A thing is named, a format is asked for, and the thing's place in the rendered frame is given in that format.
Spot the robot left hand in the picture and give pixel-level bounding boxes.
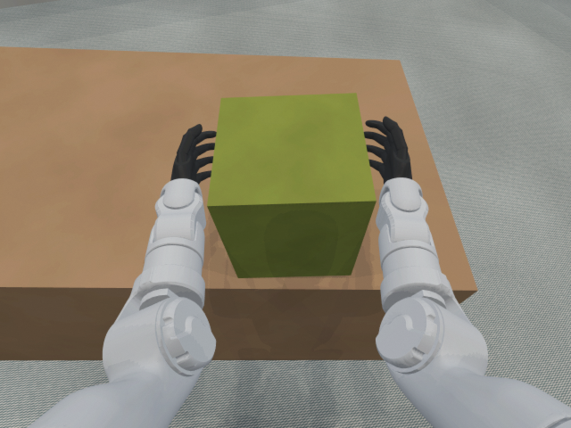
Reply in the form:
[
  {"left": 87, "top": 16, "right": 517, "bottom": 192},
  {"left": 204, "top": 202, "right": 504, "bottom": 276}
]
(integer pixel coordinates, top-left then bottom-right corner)
[{"left": 170, "top": 124, "right": 217, "bottom": 185}]

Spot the right robot forearm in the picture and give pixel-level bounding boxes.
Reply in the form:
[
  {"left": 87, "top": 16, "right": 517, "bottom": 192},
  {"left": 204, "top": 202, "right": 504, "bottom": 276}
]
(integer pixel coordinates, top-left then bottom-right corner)
[{"left": 376, "top": 177, "right": 472, "bottom": 325}]

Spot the robot right hand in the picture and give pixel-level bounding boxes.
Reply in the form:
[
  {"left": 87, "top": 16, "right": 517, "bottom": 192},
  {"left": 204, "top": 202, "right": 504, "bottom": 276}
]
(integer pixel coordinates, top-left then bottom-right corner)
[{"left": 364, "top": 116, "right": 412, "bottom": 184}]

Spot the right robot upper arm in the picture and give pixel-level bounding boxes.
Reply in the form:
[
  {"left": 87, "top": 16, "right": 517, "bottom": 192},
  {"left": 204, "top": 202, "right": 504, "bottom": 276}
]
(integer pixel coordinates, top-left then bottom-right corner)
[{"left": 376, "top": 297, "right": 571, "bottom": 428}]

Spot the left robot upper arm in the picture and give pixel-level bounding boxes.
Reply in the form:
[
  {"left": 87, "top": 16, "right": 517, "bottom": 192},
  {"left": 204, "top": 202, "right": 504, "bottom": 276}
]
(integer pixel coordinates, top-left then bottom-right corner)
[{"left": 28, "top": 297, "right": 216, "bottom": 428}]

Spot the carton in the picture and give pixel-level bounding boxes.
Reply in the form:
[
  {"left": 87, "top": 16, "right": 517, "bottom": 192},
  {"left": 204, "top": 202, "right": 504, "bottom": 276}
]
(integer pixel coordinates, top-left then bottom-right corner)
[{"left": 207, "top": 93, "right": 377, "bottom": 278}]

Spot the pedestal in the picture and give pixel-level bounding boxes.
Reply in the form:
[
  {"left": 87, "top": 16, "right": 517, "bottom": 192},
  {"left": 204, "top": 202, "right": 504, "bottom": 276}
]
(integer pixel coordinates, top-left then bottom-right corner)
[{"left": 0, "top": 46, "right": 478, "bottom": 360}]

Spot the left robot forearm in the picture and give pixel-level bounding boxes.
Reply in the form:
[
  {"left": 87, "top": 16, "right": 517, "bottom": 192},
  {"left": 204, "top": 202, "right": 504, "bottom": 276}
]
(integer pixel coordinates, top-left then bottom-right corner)
[{"left": 103, "top": 178, "right": 206, "bottom": 370}]

